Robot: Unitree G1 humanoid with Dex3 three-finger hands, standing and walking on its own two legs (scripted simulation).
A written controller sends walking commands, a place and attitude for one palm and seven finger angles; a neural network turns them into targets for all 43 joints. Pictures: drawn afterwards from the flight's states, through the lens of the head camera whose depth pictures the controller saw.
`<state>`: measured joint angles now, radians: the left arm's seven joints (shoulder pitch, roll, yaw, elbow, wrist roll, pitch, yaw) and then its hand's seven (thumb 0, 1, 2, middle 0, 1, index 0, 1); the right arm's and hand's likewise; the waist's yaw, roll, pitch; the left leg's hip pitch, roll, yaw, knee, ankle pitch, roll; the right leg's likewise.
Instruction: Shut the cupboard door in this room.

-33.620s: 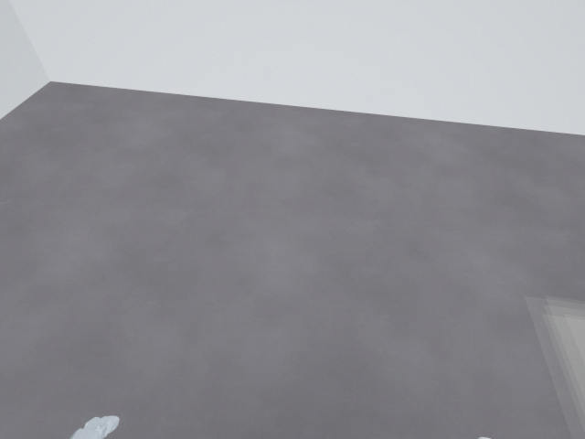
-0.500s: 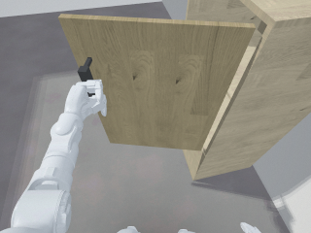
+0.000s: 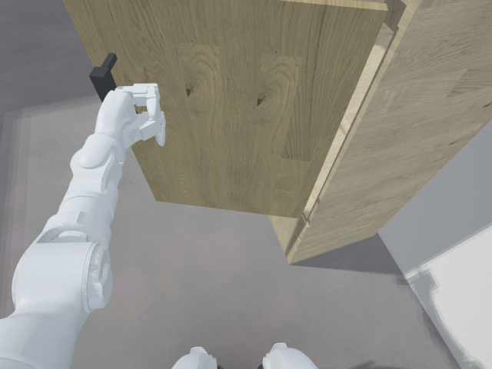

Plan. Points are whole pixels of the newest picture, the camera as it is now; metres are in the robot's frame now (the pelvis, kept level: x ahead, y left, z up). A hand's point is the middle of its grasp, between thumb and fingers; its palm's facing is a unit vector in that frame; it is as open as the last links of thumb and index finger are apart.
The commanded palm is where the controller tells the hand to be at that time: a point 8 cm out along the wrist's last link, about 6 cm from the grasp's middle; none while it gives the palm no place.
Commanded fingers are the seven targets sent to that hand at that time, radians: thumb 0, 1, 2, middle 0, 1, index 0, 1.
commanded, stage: push the door shut along its arc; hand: left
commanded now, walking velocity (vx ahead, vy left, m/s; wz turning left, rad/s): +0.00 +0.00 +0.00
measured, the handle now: (119, 98) +0.55 +0.18 +0.10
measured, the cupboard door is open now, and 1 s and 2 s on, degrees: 64 52 47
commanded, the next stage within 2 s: pull the fist back off the door in 0.92 s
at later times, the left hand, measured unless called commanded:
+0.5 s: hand (176, 101) +0.53 +0.08 +0.11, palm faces -0.35 -0.94 -0.02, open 2.9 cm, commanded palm +0.54 +0.12 +0.10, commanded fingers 0.00 0.90 0.90 -1.30 -1.50 -1.30 -1.50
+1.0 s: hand (193, 86) +0.56 +0.06 +0.11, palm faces -0.43 -0.90 -0.02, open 3.5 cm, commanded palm +0.60 +0.07 +0.10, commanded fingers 0.00 0.90 0.90 -1.30 -1.50 -1.30 -1.50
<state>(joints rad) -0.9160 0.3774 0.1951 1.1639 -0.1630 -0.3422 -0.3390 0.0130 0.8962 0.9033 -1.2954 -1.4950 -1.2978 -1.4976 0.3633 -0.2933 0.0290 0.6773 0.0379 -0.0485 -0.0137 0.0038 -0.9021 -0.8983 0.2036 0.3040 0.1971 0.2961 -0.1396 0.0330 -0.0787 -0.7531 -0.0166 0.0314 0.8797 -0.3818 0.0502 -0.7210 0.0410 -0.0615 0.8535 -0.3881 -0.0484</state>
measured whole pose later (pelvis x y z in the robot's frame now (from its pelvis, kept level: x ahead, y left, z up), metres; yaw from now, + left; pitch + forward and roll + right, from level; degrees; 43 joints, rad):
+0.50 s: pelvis +0.00 +0.00 -0.01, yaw +0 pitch +20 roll -2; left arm -1.16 0.47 0.20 1.31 -0.13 -0.29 -0.41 -0.02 0.88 0.93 -1.30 -1.50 -1.30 -1.50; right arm 0.40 -0.30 0.03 0.69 0.02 -0.04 -0.01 0.00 -0.90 -0.90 0.20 0.30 0.20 0.30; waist -0.20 0.04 -0.08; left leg -0.90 0.00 0.02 0.96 -0.41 0.05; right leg -0.86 0.05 -0.08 0.92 -0.41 -0.05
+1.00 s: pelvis +0.00 +0.00 -0.03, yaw +0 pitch +24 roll -3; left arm -1.37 0.49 0.12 1.38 -0.12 -0.21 -0.43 0.01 1.04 1.03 -1.30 -1.50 -1.30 -1.50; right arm 0.37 -0.29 0.04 0.75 -0.01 -0.10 -0.03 0.00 -0.90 -0.90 0.21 0.30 0.20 0.30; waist -0.23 0.05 -0.09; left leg -1.03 0.00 -0.01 1.05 -0.44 0.04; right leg -0.98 0.05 -0.10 1.00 -0.44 -0.06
